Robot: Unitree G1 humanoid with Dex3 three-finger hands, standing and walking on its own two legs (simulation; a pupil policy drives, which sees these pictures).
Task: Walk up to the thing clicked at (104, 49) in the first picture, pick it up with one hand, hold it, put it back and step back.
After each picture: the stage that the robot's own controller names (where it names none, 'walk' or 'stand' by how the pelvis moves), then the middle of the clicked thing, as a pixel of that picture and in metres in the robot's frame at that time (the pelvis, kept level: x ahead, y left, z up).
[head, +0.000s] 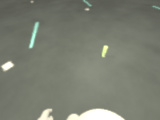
stand; (104, 51) +1.37 -0.30 -0.66
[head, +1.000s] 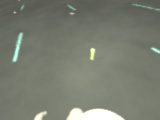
walk; (92, 54) +1.28 +0.04 -0.63
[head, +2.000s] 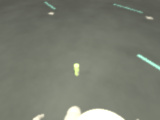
walk; (76, 69) +0.81 +0.25 -0.64
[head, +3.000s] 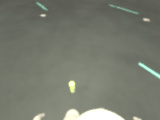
walk; (72, 87) +0.50 +0.22 -0.64
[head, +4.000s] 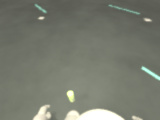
stand; (71, 96) +0.37 +0.23 -0.64
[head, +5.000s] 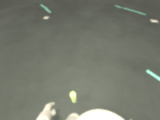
stand; (73, 97) +0.37 +0.20 -0.65
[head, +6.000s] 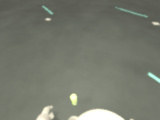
stand; (74, 100) +0.35 +0.19 -0.66
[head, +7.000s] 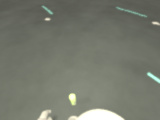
stand; (73, 99) +0.35 +0.21 -0.66
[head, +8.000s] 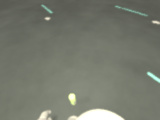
stand; (72, 99) +0.34 +0.21 -0.66
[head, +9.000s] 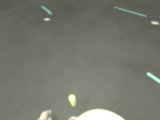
go down; (72, 100) +0.33 +0.21 -0.66
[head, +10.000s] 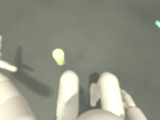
go down; (59, 58) +0.43 +0.23 -0.26
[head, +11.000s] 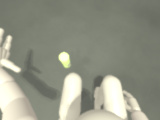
approach; (65, 61) +0.43 +0.22 -0.27
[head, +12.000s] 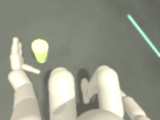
close in; (41, 53) +0.43 +0.26 -0.16
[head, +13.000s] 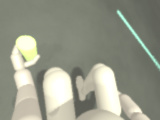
close; (29, 52) +0.43 +0.28 -0.16
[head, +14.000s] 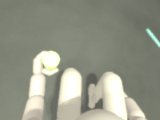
lift; (50, 64) +0.33 +0.27 -0.09
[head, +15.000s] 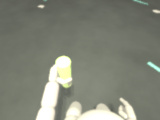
hold; (65, 74) +0.31 +0.17 +0.05
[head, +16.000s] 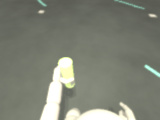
hold; (68, 74) +0.32 +0.16 +0.03
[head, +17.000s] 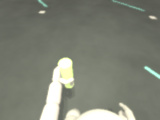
hold; (67, 75) +0.32 +0.16 +0.03
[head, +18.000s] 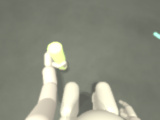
crouch; (59, 58) +0.43 +0.20 -0.04
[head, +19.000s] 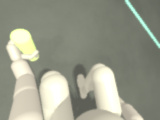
lower; (28, 48) +0.45 +0.26 -0.17
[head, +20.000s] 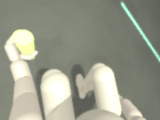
lower; (27, 48) +0.44 +0.28 -0.17
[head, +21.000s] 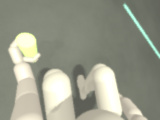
lower; (30, 51) +0.43 +0.27 -0.17
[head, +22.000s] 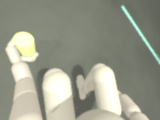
lower; (28, 50) +0.43 +0.28 -0.17
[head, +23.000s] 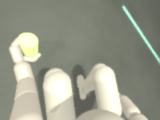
rest; (30, 50) +0.43 +0.27 -0.17
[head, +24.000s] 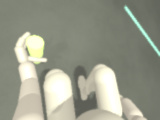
open; (36, 52) +0.43 +0.25 -0.17
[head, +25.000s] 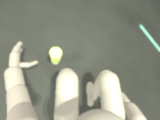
stand; (55, 57) +0.42 +0.23 -0.20
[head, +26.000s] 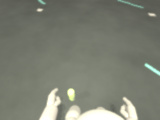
stand; (71, 95) +0.35 +0.18 -0.57
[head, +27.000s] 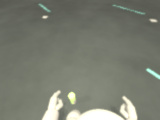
stand; (72, 98) +0.35 +0.19 -0.60
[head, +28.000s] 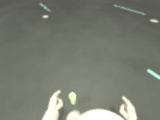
stand; (73, 98) +0.35 +0.18 -0.60
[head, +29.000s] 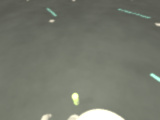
walk; (75, 99) +0.37 +0.19 -0.66
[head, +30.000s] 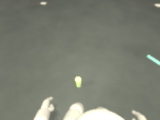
walk; (78, 82) +0.47 +0.15 -0.64
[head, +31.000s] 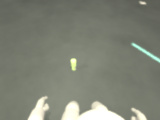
walk; (73, 64) +0.75 +0.22 -0.63
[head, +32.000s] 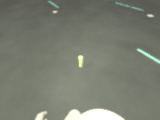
stand; (80, 61) +1.00 +0.20 -0.64
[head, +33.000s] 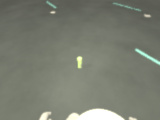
stand; (79, 62) +0.99 +0.20 -0.66
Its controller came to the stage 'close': yes
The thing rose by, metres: 0.68
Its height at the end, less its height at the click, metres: +0.00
